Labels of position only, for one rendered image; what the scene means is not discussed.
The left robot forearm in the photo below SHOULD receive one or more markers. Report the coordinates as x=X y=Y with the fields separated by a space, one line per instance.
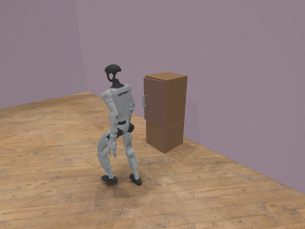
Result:
x=113 y=130

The handle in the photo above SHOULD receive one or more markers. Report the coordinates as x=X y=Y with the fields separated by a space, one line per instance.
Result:
x=143 y=101

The cupboard door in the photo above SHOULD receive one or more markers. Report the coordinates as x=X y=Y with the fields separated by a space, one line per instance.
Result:
x=154 y=91

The left robot upper arm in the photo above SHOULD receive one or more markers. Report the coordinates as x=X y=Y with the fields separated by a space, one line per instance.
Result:
x=107 y=97

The left robot hand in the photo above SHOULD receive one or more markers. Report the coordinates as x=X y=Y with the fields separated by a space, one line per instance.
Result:
x=112 y=146

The right robot upper arm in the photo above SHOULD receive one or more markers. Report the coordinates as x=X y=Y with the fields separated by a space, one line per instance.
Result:
x=131 y=100

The robot left shin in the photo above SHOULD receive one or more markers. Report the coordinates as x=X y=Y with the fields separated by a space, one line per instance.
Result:
x=105 y=163

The robot left foot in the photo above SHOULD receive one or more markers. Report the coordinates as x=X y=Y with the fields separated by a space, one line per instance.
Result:
x=106 y=178

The right robot forearm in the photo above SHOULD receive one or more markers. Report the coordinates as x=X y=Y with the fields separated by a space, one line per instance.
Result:
x=129 y=116

